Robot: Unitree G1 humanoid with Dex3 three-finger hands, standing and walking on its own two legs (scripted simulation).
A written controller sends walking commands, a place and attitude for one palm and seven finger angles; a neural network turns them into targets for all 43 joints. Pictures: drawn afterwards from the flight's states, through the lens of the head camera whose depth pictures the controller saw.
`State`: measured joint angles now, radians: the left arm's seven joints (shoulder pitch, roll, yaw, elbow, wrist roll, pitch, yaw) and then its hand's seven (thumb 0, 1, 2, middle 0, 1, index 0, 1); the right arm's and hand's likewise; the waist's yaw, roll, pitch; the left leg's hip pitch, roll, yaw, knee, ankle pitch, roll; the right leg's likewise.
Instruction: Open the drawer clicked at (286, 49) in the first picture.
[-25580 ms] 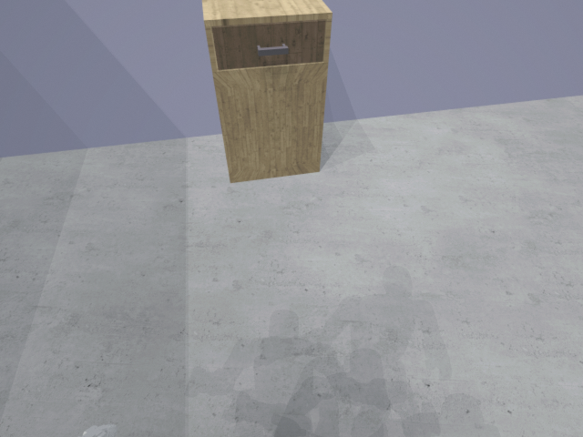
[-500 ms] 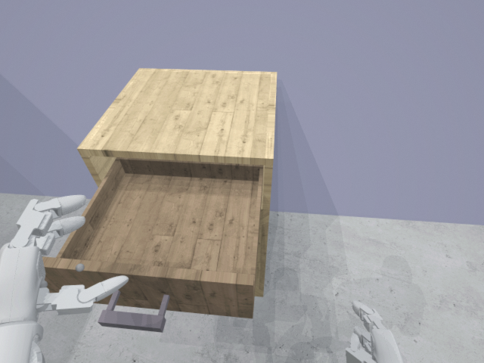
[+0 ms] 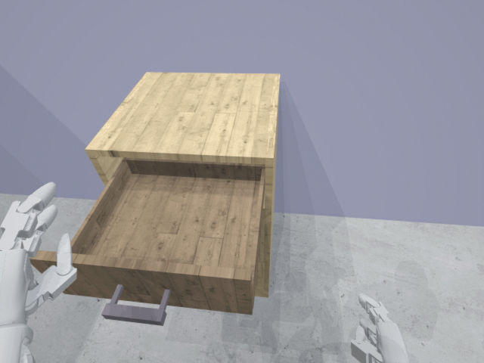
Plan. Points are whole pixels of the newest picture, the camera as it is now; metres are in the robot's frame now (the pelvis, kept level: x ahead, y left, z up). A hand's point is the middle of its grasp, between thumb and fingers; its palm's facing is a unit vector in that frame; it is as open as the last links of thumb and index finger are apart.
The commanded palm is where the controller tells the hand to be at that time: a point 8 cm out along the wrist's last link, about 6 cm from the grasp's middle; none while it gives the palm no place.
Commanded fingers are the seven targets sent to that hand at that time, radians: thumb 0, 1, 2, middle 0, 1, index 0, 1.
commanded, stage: draw the hand back to the body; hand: left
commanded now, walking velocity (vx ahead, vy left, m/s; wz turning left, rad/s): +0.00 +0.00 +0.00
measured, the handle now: (138, 303) +0.24 +0.25 -0.09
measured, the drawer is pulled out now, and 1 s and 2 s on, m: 0.30 0.30 0.30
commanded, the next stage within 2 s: step back with the hand held close in 0.08 s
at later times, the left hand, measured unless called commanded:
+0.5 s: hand (62, 277) +0.18 +0.26 +0.14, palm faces +0.28 -0.81 -0.51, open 7.4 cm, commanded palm +0.11 +0.30 +0.17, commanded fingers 0.00 0.90 0.90 -0.20 -0.30 -0.20 -0.30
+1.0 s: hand (21, 313) +0.13 +0.27 +0.15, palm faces +0.37 -0.82 -0.44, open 7.4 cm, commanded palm +0.06 +0.31 +0.17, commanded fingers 0.00 0.90 0.90 -0.20 -0.30 -0.20 -0.30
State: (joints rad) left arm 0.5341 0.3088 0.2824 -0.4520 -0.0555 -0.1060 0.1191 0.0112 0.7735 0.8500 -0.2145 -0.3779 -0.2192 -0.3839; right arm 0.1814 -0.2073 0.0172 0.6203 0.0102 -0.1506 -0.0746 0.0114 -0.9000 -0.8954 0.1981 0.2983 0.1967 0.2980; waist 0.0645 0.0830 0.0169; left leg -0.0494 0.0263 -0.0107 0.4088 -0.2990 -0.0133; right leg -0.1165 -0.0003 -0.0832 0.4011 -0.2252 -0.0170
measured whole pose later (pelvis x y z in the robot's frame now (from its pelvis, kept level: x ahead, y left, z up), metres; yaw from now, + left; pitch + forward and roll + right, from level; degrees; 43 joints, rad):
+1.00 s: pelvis -0.07 +0.03 -0.01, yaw +0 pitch +2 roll -1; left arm 0.64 0.38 0.38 -0.64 -0.03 -0.20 0.17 0.02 0.89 0.90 -0.21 -0.30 -0.21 -0.31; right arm 0.18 -0.20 0.00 0.57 0.01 -0.07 -0.08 0.01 -0.90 -0.89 0.20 0.30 0.20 0.30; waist 0.00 -0.03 0.03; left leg -0.37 -0.01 0.00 0.59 -0.27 0.03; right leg -0.41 -0.04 -0.06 0.57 -0.23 0.01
